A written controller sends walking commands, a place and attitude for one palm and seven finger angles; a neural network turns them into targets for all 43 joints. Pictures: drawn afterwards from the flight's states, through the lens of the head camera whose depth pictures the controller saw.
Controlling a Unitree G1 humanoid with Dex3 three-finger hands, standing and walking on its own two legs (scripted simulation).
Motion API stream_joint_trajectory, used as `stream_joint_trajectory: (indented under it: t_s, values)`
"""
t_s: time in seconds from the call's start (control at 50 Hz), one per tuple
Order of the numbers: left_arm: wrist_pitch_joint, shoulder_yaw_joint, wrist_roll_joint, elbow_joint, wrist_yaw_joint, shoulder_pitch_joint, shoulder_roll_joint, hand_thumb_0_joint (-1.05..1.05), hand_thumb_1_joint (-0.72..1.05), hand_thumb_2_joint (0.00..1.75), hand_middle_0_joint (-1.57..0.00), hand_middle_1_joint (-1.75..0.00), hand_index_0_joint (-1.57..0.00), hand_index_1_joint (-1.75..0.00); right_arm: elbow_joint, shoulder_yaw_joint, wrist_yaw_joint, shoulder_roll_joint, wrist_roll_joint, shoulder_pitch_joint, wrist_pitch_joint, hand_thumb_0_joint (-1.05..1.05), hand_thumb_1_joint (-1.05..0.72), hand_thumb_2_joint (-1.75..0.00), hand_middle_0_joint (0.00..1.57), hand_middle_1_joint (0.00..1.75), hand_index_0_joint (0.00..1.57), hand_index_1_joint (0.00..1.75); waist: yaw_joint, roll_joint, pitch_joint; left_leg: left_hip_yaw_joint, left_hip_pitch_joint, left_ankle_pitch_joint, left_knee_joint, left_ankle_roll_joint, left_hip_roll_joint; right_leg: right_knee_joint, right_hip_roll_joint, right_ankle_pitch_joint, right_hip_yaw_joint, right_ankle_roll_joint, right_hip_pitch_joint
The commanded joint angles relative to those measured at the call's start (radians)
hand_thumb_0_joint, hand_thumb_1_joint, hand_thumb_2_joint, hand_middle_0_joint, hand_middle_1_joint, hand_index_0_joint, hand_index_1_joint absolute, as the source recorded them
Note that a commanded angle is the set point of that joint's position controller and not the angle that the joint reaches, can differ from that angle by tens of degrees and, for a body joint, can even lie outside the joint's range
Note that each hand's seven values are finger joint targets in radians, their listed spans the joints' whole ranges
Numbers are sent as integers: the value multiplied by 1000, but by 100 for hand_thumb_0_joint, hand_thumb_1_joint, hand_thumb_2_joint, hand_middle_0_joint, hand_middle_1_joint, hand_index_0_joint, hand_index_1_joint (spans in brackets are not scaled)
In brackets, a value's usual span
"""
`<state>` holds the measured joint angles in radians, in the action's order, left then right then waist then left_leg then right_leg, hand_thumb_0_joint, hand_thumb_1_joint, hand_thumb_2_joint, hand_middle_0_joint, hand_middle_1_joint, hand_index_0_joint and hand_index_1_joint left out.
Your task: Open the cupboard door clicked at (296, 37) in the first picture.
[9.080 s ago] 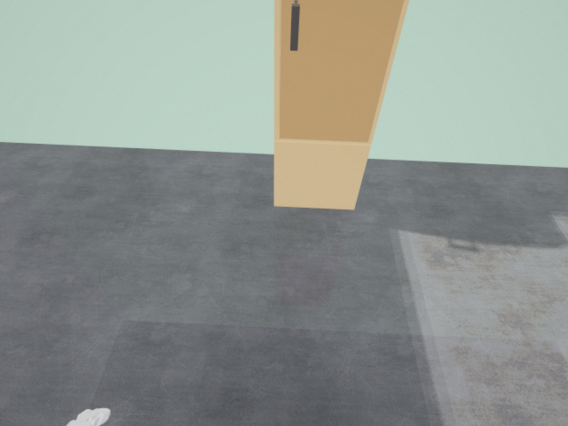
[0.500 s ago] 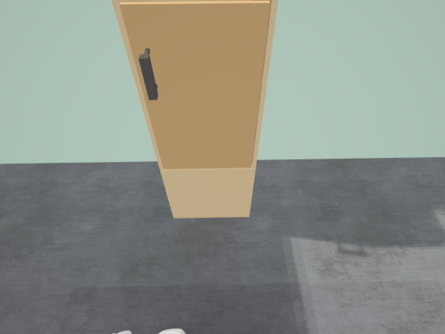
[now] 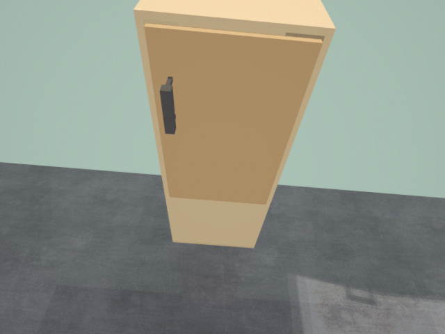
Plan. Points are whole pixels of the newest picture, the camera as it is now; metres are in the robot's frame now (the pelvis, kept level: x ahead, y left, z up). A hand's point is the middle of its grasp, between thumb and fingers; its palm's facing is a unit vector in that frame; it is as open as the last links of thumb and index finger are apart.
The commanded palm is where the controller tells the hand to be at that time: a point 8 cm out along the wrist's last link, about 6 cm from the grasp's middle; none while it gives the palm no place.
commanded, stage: come to a stop and stand still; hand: left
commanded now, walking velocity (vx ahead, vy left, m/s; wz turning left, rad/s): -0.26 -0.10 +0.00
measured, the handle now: (170, 105) +0.57 +0.18 +0.08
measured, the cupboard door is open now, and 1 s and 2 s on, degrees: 0 0 0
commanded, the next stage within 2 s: look again from close up in 0.84 s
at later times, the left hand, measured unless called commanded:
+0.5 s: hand out of the picture +0.08 +0.17 -0.17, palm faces +0.06 -0.97 -0.25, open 7.4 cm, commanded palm none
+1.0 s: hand out of the picture -0.04 +0.17 -0.18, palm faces +0.02 -0.98 -0.20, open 7.4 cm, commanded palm none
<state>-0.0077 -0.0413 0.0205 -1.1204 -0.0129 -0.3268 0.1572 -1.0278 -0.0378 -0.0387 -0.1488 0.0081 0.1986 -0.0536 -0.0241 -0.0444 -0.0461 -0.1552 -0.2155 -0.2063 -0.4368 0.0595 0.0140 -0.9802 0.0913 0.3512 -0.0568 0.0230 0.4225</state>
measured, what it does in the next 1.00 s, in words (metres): steps on the spot: right foot, then left foot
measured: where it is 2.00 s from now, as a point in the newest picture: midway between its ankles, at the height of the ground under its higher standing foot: outside the picture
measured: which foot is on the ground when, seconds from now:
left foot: down 0.00-0.22, up 0.24-0.54, down 0.56-1.00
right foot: up 0.00-0.16, down 0.18-1.00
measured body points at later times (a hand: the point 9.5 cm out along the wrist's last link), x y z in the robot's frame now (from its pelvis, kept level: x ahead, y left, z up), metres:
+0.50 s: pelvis +0.00 -0.02 -0.01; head +0.03 -0.03 +0.44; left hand +0.08 +0.22 -0.15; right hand +0.06 -0.27 -0.17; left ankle -0.04 +0.11 -0.71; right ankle +0.07 -0.15 -0.74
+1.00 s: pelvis -0.03 +0.00 +0.00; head -0.01 +0.00 +0.45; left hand -0.04 +0.22 -0.16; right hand -0.02 -0.22 -0.16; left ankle -0.03 +0.11 -0.74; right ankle -0.03 -0.12 -0.74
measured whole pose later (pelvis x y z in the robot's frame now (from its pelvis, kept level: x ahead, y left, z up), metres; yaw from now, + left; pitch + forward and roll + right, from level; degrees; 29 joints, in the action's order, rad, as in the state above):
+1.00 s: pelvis -0.03 +0.00 +0.00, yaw +0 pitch -1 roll +0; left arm -0.02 0.01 0.02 -1.13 -0.05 -0.30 0.13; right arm -1.09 -0.01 -0.02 -0.17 0.00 0.25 0.01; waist 0.00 0.02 -0.04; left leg -0.05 -0.20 -0.27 -0.49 0.00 0.02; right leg -0.47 0.01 0.24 -0.03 0.01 0.21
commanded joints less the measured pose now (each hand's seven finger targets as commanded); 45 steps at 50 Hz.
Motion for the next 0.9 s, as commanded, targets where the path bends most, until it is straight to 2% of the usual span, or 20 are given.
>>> stream_joint_trajectory:
  t_s: [0.0, 0.1, 0.14, 0.16, 0.2, 0.22, 0.24, 0.28, 0.34, 0.42, 0.48, 0.5, 0.54, 0.56, 0.62, 0.68, 0.72, 0.78, 0.82, 0.88]
  values:
    - [11, 11, -4, 27, -14, -71, 8, 0, 90, 90, -20, -30, -20, -30, -1, -2, -7, -101, 5, 42, 1, 0, -90, -90, 20, 30, 20, 30, 3, 132, 67, 146, 54, 669, 124, 82, 261, 195, 3, -41, 11, 22, -91]
    - [25, -5, 0, 67, -20, -20, 71, 0, 90, 90, -20, -30, -20, -30, -16, -36, -7, -142, 6, 43, 42, 0, -90, -90, 20, 30, 20, 30, 8, 204, 12, 163, 57, 613, 44, 67, 259, 369, -14, -87, -20, 10, -134]
    - [17, -16, 3, 73, -22, -41, 98, 0, 90, 90, -20, -30, -20, -30, -10, -44, -2, -137, 5, 32, 55, 0, -90, -90, 20, 30, 20, 30, -11, 159, 26, 139, 27, 459, -41, 14, 210, 489, 8, -322, -2, -1, -203]
    - [9, -23, 7, 81, -25, -33, 140, 0, 90, 90, -20, -30, -20, -30, -2, -46, 1, -110, 2, 52, 60, 0, -90, -90, 20, 30, 20, 30, 1, 56, 47, 99, -31, 292, -119, -31, 135, 492, 81, -594, 95, -32, -253]
    - [3, -38, 7, 94, -25, -25, 219, 0, 90, 90, -20, -30, -20, -30, 13, -43, 9, -53, -4, 81, 83, 0, -90, -90, 20, 30, 20, 30, 0, -153, 88, 46, -133, -313, -378, -87, -6, 557, 315, -979, 266, -194, -285]
    - [4, -42, 4, 101, -29, -28, 219, 0, 90, 90, -20, -30, -20, -30, 24, -44, 4, -66, -2, 50, 97, 0, -90, -90, 20, 30, 20, 30, -28, -186, 117, 128, -149, -436, -525, -82, -5, 588, 349, -975, 299, -248, -262]
    - [7, -41, 6, 111, -34, 11, 204, 0, 90, 90, -20, -30, -20, -30, 25, -46, 4, -73, -2, 35, 100, 0, -90, -90, 20, 30, 20, 30, -16, -142, 105, 172, -188, -409, -632, -83, -5, 581, 327, -932, 286, -266, -263]
    - [10, -42, 7, 139, -37, 69, 196, 0, 90, 90, -20, -30, -20, -30, 20, -48, 12, -84, 1, 43, 101, 0, -90, -90, 20, 30, 20, 30, -1, -87, 115, 189, -238, -331, -714, -96, -2, 563, 274, -837, 216, -237, -289]
    - [13, -49, 12, 167, -40, 102, 193, 0, 90, 90, -20, -30, -20, -30, 35, -44, 23, -86, 3, 34, 103, 0, -90, -90, 20, 30, 20, 30, -7, -134, 106, 171, -209, -292, -615, -109, 6, 601, 249, -645, 185, -211, -256]
    - [19, -57, 19, 175, -31, 107, 217, 0, 90, 90, -20, -30, -20, -30, 47, -32, 31, -75, 1, 35, 87, 0, -90, -90, 20, 30, 20, 30, -16, -165, 94, 120, -121, -270, -349, -100, 0, 641, 214, -363, 199, -194, -223]
    - [29, -53, 7, 172, -25, 135, 213, 0, 90, 90, -20, -30, -20, -30, 19, -24, 28, -70, 2, 127, 75, 0, -90, -90, 20, 30, 20, 30, 26, -155, 99, 79, 60, -94, -59, -90, -17, 605, 157, -179, 167, -126, -130]
    - [34, -45, 2, 176, -23, 147, 187, 0, 90, 90, -20, -30, -20, -30, 9, -23, 28, -82, 1, 156, 68, 0, -90, -90, 20, 30, 20, 30, 42, -83, 89, 112, 128, -51, 33, -81, 10, 553, 115, -62, 138, -88, -62]
    - [45, -28, -10, 210, -14, 149, 95, 0, 90, 90, -20, -30, -20, -30, 56, -34, 23, -190, 18, 98, 59, 0, -90, -90, 20, 30, 20, 30, 27, 286, -16, 430, -86, -191, 246, 27, 268, 348, -39, 69, -4, 0, -9]
    - [50, -26, -2, 204, -14, 173, 103, 0, 90, 90, -20, -30, -20, -30, 70, -31, 17, -191, 19, 30, 57, 0, -90, -90, 20, 30, 20, 30, 27, 308, -43, 484, -208, -247, 309, 76, 296, 240, -41, 89, 27, 4, -62]
    - [50, -22, 3, 144, -6, 100, 101, 0, 90, 90, -20, -30, -20, -30, 65, -13, 6, -152, 16, -55, 51, 0, -90, -90, 20, 30, 20, 30, -23, 255, -59, 336, -188, -108, 255, 73, 212, 128, -41, 53, 62, -12, -90]
    - [27, 2, -4, 121, -6, 81, 75, 0, 90, 90, -20, -30, -20, -30, 25, -13, 3, -146, 12, 13, 44, 0, -90, -90, 20, 30, 20, 30, 2, 207, 5, 279, 22, 168, 164, 72, 188, 327, -42, 40, 27, 0, -91]
    - [11, 11, -8, 92, -9, 40, 74, 0, 90, 90, -20, -30, -20, -30, -3, -10, 0, -140, 3, 59, 39, 0, -90, -90, 20, 30, 20, 30, -1, 138, 48, 254, 82, 322, 71, 41, 159, 562, -41, -135, 25, 5, -195]
    - [-9, 16, -11, 56, -21, 22, 134, 0, 90, 90, -20, -30, -20, -30, -20, -2, 7, -92, -12, 98, 31, 0, -90, -90, 20, 30, 20, 30, 35, 71, 84, 194, 63, 185, 40, -41, 79, 600, 79, -430, 135, -47, -285]
    - [-12, 16, -12, 42, -21, 37, 117, 0, 90, 90, -20, -30, -20, -30, -40, 2, 5, -93, -6, 95, 43, 0, -90, -90, 20, 30, 20, 30, 39, -71, 63, 176, 85, 129, 40, -56, 74, 610, 61, -374, 141, -57, -232]
    - [-6, 24, -13, 30, -22, 37, 95, 0, 90, 90, -20, -30, -20, -30, -63, 10, 6, -94, -5, 100, 39, 0, -90, -90, 20, 30, 20, 30, 35, -12, 17, 187, 88, 100, 86, -48, 85, 635, 32, -241, 128, -43, -197]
